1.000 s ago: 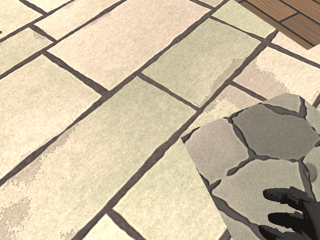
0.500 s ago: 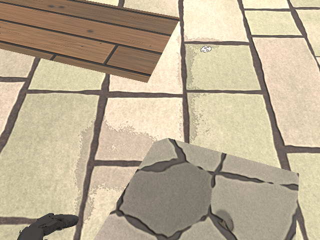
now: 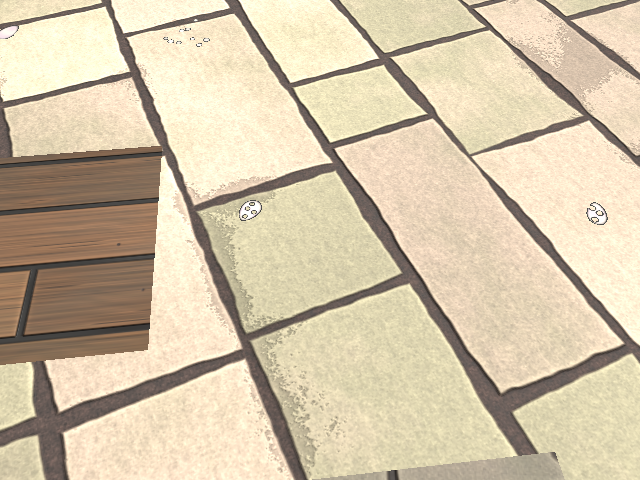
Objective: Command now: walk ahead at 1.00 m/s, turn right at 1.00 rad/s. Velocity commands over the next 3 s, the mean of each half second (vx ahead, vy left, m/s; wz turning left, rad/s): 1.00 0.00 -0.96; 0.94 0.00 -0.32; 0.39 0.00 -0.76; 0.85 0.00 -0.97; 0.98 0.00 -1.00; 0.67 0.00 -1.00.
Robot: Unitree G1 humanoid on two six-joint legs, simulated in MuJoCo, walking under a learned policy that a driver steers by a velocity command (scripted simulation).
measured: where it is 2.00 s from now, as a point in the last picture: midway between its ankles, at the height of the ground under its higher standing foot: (580, 206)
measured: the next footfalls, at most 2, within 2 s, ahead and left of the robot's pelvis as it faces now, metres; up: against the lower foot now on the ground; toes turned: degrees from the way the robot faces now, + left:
right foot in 0.34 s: +0.47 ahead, -0.09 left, +0.00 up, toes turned -22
left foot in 0.76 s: +0.93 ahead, -0.17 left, +0.00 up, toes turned -32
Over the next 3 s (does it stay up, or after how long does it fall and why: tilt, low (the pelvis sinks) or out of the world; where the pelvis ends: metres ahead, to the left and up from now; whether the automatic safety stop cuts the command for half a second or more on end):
stays up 0.96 -1.47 -0.02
